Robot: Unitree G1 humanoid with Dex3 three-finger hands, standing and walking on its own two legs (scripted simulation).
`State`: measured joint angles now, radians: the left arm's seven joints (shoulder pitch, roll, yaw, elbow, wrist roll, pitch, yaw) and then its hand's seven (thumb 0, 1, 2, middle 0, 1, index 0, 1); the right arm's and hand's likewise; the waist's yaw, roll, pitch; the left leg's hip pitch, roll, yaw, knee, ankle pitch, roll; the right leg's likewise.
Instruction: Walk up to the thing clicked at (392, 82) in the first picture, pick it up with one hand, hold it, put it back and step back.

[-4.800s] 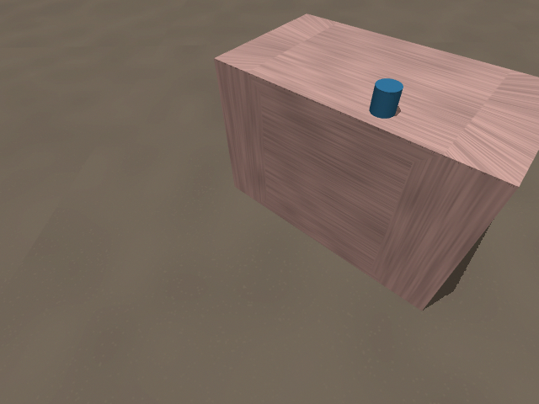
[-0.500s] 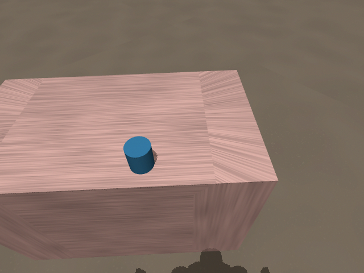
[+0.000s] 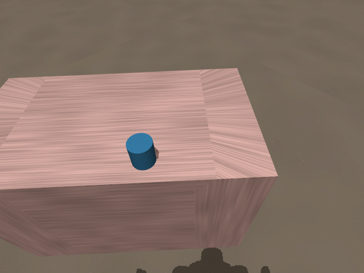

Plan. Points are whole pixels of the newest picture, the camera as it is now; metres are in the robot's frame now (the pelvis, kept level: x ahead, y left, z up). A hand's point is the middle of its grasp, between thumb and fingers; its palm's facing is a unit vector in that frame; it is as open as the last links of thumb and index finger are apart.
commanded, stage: stand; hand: left
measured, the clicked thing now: (141, 151) +0.46 +0.15 -0.04
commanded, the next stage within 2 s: none
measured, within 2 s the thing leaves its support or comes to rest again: neither
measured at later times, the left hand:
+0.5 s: hand out of the picture +0.05 +0.25 -0.16, palm faces -0.02 -0.94 -0.34, open 7.4 cm
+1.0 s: hand out of the picture +0.07 +0.26 -0.16, palm faces -0.03 -0.94 -0.34, open 7.4 cm
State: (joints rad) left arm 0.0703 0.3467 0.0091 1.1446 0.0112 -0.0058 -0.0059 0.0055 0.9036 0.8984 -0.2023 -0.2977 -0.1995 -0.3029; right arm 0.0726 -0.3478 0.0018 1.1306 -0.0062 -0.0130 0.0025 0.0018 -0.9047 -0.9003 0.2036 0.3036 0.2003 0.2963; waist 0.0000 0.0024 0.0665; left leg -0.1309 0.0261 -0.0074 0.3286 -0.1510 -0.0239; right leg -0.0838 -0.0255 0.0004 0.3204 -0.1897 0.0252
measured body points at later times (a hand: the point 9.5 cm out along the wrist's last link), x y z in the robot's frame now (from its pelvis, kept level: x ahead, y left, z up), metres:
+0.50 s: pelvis -0.01 +0.00 +0.00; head +0.00 +0.00 +0.45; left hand +0.05 +0.30 -0.14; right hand +0.06 -0.30 -0.13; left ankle +0.02 +0.13 -0.75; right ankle -0.01 -0.13 -0.75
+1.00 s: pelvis +0.01 +0.00 +0.00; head +0.02 +0.00 +0.45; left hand +0.07 +0.30 -0.13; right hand +0.08 -0.30 -0.13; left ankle +0.02 +0.13 -0.75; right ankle -0.01 -0.14 -0.75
